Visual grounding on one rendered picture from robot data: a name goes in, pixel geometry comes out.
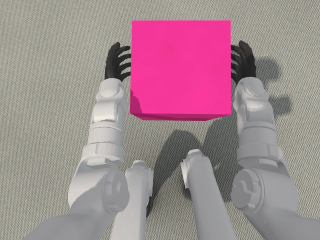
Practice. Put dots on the robot right forearm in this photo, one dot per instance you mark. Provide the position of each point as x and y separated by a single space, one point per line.
256 130

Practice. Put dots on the robot right upper arm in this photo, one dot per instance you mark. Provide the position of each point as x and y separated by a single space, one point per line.
270 201

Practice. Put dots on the robot left upper arm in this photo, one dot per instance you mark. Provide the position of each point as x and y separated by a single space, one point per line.
95 198

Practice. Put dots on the robot thigh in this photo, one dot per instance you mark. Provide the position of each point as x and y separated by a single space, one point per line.
130 224
211 217

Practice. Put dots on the robot left thigh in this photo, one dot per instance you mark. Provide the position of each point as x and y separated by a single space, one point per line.
130 224

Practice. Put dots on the left robot hand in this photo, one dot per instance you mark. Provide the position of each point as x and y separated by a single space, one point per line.
113 68

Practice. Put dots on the right robot hand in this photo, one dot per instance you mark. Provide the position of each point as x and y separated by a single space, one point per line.
246 62

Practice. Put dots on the robot right thigh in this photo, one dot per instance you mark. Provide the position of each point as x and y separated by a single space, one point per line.
211 217

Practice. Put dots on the robot left forearm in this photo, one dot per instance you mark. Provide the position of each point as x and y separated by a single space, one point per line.
104 147

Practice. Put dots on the carton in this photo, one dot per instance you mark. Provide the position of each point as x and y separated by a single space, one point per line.
180 70

